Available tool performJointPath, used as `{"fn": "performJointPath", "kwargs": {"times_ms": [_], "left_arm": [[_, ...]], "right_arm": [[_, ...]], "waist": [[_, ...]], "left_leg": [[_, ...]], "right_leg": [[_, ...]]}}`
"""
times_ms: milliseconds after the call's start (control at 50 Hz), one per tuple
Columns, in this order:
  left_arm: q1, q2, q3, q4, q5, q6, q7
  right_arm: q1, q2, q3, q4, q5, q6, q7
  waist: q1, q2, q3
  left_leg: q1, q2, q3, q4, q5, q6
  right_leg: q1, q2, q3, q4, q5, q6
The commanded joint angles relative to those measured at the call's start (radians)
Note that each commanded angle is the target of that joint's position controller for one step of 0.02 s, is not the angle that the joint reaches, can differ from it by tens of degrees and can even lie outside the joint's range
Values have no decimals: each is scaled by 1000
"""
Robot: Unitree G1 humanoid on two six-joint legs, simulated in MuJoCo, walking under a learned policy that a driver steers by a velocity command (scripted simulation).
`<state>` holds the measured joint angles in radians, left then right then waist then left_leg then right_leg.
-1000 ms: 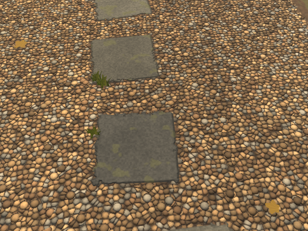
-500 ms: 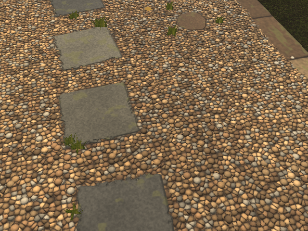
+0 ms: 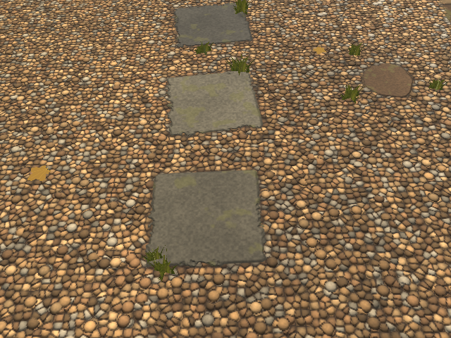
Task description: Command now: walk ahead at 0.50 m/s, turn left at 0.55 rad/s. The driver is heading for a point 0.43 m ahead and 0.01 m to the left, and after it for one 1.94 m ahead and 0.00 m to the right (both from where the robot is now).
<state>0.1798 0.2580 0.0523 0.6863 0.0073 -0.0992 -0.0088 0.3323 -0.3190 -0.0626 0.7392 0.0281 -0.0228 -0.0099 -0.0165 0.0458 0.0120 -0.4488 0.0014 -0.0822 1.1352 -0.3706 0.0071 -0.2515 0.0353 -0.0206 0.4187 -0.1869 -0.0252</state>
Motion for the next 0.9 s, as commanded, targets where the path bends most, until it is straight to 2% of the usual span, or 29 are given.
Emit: {"fn": "performJointPath", "kwargs": {"times_ms": [20,80,180,220,260,280,300,320,340,360,380,400,420,440,460,480,520,560,620,680,760,800,820,840,860,880,900], "left_arm": [[36,101,31,-19,0,-15,2],[43,141,44,11,-4,-19,5],[68,189,53,49,-12,-6,12],[98,209,58,69,-22,2,12],[115,227,64,84,-33,14,13],[135,235,64,95,-38,19,13],[151,248,65,107,-43,24,13],[148,254,63,117,-44,31,13],[150,235,50,121,-42,33,15],[170,163,18,96,-5,26,13],[296,71,-17,92,-13,8,-6],[170,200,18,102,-53,-2,-12],[76,212,25,60,-75,-5,-13],[57,186,20,60,-59,-4,-4],[68,181,24,70,-41,5,1],[115,169,25,89,-39,21,3],[174,129,24,119,-37,49,12],[160,109,23,111,-30,63,20],[86,85,16,78,-18,61,10],[-6,66,7,31,-14,60,-16],[-30,104,24,-20,-12,67,-47],[23,128,38,-26,-10,68,-55],[100,150,53,-12,-10,64,-51],[179,222,79,-4,-4,59,-33],[182,326,98,-22,1,64,-8],[180,302,86,-54,11,60,-10],[148,249,78,-69,-9,59,-16]], "right_arm": [[-36,-47,-17,-97,1,-4,11],[-98,-27,-8,-132,-8,-2,20],[-236,-10,8,-171,-7,-20,51],[-289,-15,8,-197,-4,-19,61],[-318,-30,2,-220,-4,-16,70],[-319,-33,-1,-228,-9,-16,70],[-288,-45,-9,-229,-14,-15,67],[-186,-76,-28,-205,-17,-13,61],[-30,-127,-55,-161,-14,-10,48],[129,-223,-80,-132,-18,-1,25],[105,-263,-70,-141,-26,-9,26],[105,-166,-49,-147,-29,-20,33],[52,-145,-38,-130,-31,-30,36],[-10,-117,-29,-118,-28,-38,36],[-62,-82,-21,-117,-31,-45,38],[-99,-64,-16,-119,-41,-55,38],[-135,-52,-17,-100,-47,-78,38],[-157,-61,-22,-80,-54,-86,28],[-181,-69,-23,-64,-52,-71,3],[-141,-98,-31,-38,-43,-47,-17],[-141,-123,-44,-19,-19,-6,-27],[-168,-130,-50,-26,-4,11,-38],[-180,-120,-47,-30,0,18,-42],[-138,-107,-41,-30,-11,15,-42],[-76,-22,-14,-64,-70,6,-30],[-48,-43,-7,-64,-56,-4,-11],[-106,-101,-22,-67,-19,-11,4]], "waist": [[31,-159,14],[34,-125,27],[79,-95,46],[91,-95,59],[84,-100,62],[75,-103,49],[45,-117,19],[-27,-114,-39],[-112,-97,-116],[-152,57,-253],[-57,223,-430],[-134,48,-383],[-115,47,-205],[-67,0,-124],[-31,21,-71],[5,44,-55],[45,24,-46],[59,22,-20],[45,32,-3],[-2,18,-13],[-2,24,-18],[33,34,-41],[75,9,-80],[106,-93,-142],[37,-339,-215],[48,-298,-415],[82,-166,-370]], "left_leg": [[-253,102,-25,7,75,-18],[-287,116,-15,-106,164,-37],[-210,96,54,-386,393,-12],[-200,86,75,-449,389,8],[-189,68,100,-491,323,38],[-134,40,115,-509,268,59],[-52,4,133,-522,214,83],[101,-31,148,-566,213,112],[352,-51,143,-616,279,140],[687,167,-125,-574,368,199],[894,414,-619,-705,178,365],[807,395,-590,-780,101,319],[659,357,-409,-808,164,274],[524,312,-299,-831,236,242],[425,272,-207,-864,295,224],[348,254,-140,-898,395,213],[278,242,-24,-920,667,217],[248,232,77,-931,809,206],[254,187,200,-933,802,175],[336,212,227,-909,804,174],[446,272,218,-801,821,165],[448,269,225,-665,916,140],[424,228,253,-523,926,106],[324,143,271,-310,752,38],[-5,-18,267,28,-102,-47],[-148,-108,29,245,-348,-62],[-217,-45,-46,254,-266,-39]], "right_leg": [[172,-278,237,-234,119,-159],[172,-289,141,-265,233,-178],[191,-265,-25,-266,298,-141],[235,-283,-54,-255,315,-127],[296,-304,-82,-212,408,-109],[304,-311,-86,-171,538,-107],[311,-317,-89,-108,699,-105],[295,-305,-107,20,816,-92],[186,-270,-139,210,789,-65],[-80,-209,-150,553,326,-27],[-372,-35,7,860,-435,9],[-435,-62,140,932,-409,-1],[-490,-97,118,907,-321,-7],[-462,-143,106,837,-230,-3],[-421,-168,105,784,-167,7],[-343,-180,115,771,-119,20],[-278,-163,109,748,-95,49],[-294,-145,108,686,-33,73],[-284,-136,66,469,146,80],[-277,-122,29,308,236,70],[-301,-105,3,234,106,25],[-233,-63,-33,197,25,-12],[-122,-23,-54,113,92,-43],[62,-51,46,34,447,-94],[330,-295,388,102,988,-250],[464,-414,694,23,697,-425],[427,-370,634,-45,359,-388]]}}
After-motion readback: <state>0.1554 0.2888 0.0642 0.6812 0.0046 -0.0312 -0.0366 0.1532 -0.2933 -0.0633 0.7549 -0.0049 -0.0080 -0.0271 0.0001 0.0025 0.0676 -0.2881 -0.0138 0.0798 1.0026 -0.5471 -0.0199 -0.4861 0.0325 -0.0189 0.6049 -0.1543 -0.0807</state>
